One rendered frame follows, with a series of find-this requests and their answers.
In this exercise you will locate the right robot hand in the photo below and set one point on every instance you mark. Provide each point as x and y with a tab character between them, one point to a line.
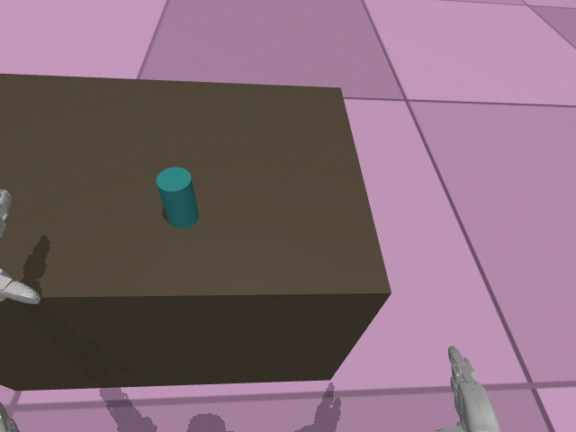
471	400

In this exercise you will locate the left robot hand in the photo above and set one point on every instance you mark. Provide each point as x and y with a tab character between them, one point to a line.
10	288

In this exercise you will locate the left robot arm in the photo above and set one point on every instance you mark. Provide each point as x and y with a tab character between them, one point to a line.
6	424

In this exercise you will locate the can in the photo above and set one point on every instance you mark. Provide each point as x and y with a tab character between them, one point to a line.
177	193

